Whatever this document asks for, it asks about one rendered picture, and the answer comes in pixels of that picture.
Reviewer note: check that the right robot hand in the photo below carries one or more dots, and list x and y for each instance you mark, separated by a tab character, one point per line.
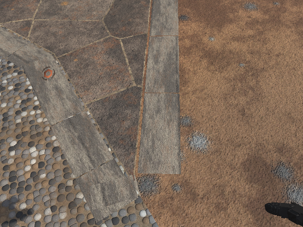
292	211

